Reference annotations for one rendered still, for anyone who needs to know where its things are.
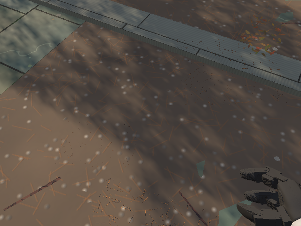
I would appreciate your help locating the robot right hand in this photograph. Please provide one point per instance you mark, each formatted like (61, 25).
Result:
(285, 203)

